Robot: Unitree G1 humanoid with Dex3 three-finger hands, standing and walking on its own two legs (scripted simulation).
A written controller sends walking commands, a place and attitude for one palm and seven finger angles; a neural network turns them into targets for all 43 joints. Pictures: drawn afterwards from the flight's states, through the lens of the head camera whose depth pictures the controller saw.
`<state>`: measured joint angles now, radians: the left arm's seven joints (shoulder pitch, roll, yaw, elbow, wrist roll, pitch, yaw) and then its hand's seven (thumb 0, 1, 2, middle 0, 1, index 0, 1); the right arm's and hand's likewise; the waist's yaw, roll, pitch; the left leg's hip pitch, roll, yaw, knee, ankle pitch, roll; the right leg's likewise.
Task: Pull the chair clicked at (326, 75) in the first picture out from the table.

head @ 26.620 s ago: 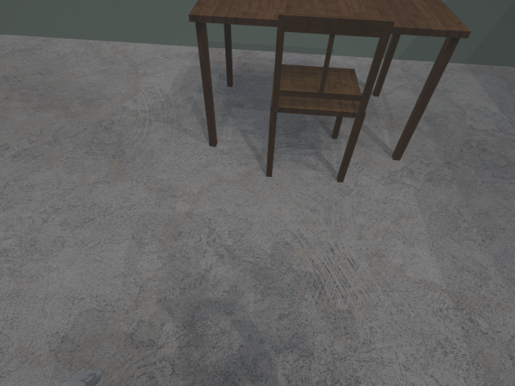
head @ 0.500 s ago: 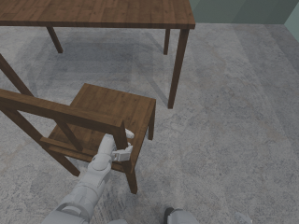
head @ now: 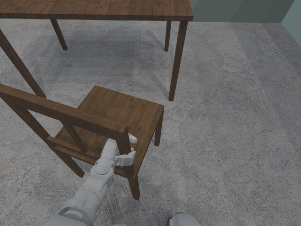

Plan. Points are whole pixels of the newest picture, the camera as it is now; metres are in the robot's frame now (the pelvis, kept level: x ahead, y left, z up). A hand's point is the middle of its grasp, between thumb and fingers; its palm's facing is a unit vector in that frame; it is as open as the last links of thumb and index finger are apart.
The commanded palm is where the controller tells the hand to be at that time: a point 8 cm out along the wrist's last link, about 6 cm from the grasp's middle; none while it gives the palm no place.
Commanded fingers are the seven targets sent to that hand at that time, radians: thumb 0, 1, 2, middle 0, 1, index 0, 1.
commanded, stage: stop walking, hand still on the chair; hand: left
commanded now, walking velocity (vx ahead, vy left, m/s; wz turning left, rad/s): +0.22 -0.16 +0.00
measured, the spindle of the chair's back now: (75, 137) +0.40 +0.27 -0.10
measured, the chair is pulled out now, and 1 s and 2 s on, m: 0.51 0.60 0.60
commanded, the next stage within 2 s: open the thumb and straighten the fingers in 0.94 s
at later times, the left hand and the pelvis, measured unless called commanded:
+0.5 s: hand (133, 186) +0.23 +0.05 -0.06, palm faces -0.15 -0.98 -0.10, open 6.2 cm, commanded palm +0.22 +0.11 -0.05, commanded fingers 0.00 0.90 0.90 -0.50 -1.45 -0.50 -1.45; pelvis -0.01 -0.02 +0.01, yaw -1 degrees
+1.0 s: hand (133, 186) +0.23 +0.05 -0.06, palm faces -0.16 -0.98 -0.09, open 6.2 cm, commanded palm +0.22 +0.11 -0.05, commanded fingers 0.00 0.90 0.90 -0.50 -1.45 -0.50 -1.45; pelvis +0.02 -0.02 +0.01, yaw +0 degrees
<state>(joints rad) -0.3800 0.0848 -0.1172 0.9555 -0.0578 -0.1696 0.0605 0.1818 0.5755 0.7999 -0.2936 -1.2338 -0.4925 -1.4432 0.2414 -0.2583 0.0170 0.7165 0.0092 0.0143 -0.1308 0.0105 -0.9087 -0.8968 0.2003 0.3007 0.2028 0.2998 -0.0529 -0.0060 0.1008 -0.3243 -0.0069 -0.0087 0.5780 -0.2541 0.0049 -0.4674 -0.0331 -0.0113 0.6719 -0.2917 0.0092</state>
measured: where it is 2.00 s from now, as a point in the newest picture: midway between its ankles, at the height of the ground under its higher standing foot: outside the picture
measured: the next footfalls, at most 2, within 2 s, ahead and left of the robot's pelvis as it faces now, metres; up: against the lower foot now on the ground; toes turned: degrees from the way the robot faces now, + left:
right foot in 0.10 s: +0.06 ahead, -0.13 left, +0.00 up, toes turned -2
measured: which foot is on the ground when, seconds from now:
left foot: down 0.00-1.00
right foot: up 0.00-0.08, down 0.10-1.00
